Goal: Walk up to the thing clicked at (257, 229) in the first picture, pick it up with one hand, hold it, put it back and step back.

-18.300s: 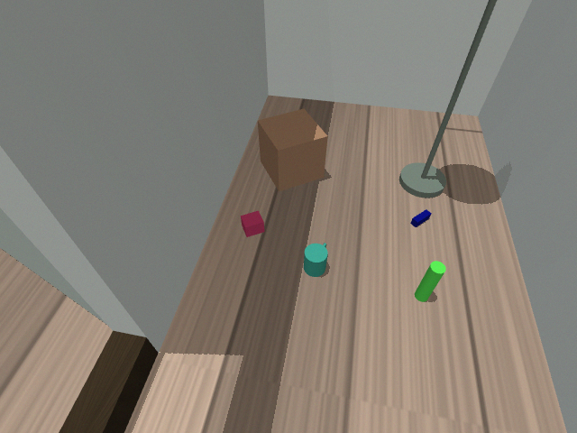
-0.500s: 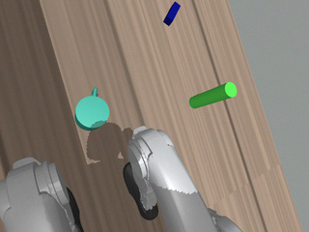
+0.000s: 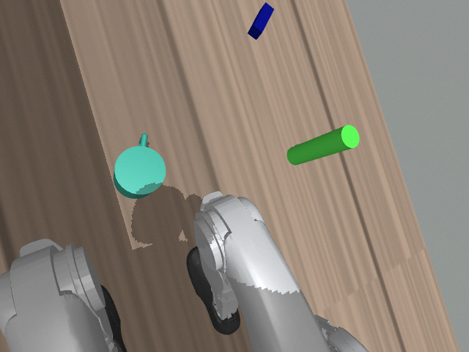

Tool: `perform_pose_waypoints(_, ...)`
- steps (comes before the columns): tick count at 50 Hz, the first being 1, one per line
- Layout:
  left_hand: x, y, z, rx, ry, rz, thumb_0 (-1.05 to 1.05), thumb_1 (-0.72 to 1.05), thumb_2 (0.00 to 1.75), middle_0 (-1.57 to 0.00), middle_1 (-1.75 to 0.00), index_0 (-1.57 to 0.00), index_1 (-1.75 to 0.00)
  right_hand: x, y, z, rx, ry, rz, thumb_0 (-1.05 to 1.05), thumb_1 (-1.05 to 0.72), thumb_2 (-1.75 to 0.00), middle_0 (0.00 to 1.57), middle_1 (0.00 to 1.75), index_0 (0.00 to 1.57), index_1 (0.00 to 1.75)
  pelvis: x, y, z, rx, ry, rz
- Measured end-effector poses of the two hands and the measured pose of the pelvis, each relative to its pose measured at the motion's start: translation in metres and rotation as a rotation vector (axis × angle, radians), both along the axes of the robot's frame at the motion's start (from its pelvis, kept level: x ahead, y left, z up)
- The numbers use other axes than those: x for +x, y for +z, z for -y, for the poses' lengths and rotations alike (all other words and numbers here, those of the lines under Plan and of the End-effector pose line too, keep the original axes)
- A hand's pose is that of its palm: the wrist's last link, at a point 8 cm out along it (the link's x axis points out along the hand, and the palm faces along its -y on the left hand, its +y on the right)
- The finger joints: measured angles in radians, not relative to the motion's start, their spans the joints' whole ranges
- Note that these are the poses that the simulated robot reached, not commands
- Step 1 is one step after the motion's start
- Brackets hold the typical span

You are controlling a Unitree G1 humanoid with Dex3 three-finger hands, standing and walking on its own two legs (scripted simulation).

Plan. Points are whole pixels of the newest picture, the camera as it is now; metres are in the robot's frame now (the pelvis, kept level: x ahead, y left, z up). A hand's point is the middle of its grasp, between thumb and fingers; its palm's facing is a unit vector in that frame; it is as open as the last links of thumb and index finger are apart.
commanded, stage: rise first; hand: left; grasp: from above
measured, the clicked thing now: out of the picture +0.51 +0.36 -0.29
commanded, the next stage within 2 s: approach in 1.44 s
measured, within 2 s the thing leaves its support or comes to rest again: neither
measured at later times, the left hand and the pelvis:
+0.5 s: hand out of the picture +0.47 +0.39 -0.18, palm faces -0.27 -0.32 -0.91, open 13.9 cm; pelvis +0.00 +0.00 +0.00, yaw +0 degrees
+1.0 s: hand out of the picture +0.47 +0.39 -0.18, palm faces -0.28 -0.31 -0.91, open 14.0 cm; pelvis +0.00 +0.00 +0.00, yaw +0 degrees
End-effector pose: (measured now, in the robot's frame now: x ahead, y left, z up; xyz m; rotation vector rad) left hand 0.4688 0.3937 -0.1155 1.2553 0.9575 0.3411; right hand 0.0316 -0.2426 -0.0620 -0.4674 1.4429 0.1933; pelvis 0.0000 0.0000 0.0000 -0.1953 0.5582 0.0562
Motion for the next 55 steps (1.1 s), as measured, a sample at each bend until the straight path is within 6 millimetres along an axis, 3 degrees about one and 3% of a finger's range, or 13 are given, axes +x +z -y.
perform_pose_waypoints(55, 0.0050, -0.0031, 0.0036, 0.003, -0.028, 0.007, 0.00, -0.52, 0.94, -0.13, -1.04, -0.13, -1.03, -0.0032, 0.0024, 0.0017, -0.014, 0.007, -0.001, 0.00, -0.92, -0.90, 0.20, 0.30, 0.20, 0.30, -0.0008, -0.0012, -0.0002, -0.003, -0.005, 0.005)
